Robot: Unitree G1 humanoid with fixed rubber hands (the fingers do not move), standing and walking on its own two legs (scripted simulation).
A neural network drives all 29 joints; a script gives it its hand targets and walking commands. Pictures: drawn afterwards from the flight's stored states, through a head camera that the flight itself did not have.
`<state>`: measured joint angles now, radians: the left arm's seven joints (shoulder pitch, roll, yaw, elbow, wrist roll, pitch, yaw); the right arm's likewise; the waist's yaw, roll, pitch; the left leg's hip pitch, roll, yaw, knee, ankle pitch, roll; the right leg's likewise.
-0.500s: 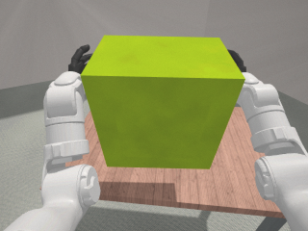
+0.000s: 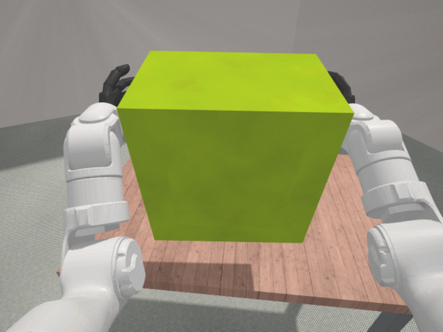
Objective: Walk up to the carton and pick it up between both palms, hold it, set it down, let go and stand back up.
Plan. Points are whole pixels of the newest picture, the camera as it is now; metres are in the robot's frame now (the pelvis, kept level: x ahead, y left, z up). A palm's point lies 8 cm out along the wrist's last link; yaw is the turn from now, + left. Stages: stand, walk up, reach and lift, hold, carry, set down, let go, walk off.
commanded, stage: hold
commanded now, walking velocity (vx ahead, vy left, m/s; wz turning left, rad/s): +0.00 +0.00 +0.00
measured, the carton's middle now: (230, 152) +0.36 +0.00 +0.20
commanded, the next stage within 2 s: none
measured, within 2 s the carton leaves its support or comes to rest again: neither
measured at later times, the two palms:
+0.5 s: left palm (113, 109) +0.35 +0.19 +0.29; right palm (343, 113) +0.37 -0.19 +0.28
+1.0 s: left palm (113, 112) +0.35 +0.19 +0.29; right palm (341, 114) +0.37 -0.19 +0.28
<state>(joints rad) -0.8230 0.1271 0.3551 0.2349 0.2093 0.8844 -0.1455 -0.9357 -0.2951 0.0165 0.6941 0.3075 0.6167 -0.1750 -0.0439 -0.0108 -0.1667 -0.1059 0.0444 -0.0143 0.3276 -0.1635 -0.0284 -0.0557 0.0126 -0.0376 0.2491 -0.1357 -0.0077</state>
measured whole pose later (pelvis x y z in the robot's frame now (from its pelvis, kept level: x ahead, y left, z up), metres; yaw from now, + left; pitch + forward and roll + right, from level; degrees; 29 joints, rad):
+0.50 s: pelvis +0.00 +0.00 +0.00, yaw +0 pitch -3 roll -1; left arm -0.84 0.14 0.35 0.26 0.20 0.88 -0.14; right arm -0.94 -0.29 0.01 0.70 0.30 0.62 -0.18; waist -0.05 -0.01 -0.18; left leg -0.12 0.05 -0.02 0.33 -0.16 -0.03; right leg -0.07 0.01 -0.04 0.25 -0.13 -0.01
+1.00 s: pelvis +0.00 +0.00 +0.00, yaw +0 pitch -3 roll -1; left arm -0.80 0.13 0.35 0.21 0.20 0.88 -0.14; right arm -0.92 -0.30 0.04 0.67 0.33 0.62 -0.18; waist -0.05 -0.01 -0.17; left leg -0.11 0.05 -0.02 0.34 -0.17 -0.03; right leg -0.05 0.02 -0.04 0.24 -0.14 -0.01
